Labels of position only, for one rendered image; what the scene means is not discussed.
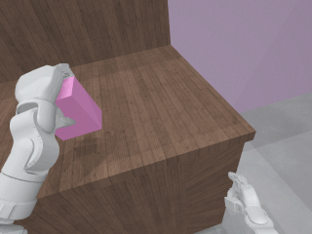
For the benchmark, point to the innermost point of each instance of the table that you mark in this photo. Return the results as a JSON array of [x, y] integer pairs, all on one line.
[[160, 162]]

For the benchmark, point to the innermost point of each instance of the left robot hand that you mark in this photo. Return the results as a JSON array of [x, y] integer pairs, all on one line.
[[45, 83]]

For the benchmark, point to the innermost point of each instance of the left robot upper arm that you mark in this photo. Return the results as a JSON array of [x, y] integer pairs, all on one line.
[[12, 229]]

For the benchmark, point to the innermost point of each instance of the right robot forearm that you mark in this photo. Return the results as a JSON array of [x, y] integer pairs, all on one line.
[[257, 221]]

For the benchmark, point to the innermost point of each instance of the sponge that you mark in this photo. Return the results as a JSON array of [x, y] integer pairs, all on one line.
[[75, 103]]

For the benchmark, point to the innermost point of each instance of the left robot forearm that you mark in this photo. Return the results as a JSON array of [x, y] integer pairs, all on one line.
[[35, 150]]

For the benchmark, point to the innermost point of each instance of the right robot hand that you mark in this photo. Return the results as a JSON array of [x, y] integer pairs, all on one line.
[[237, 200]]

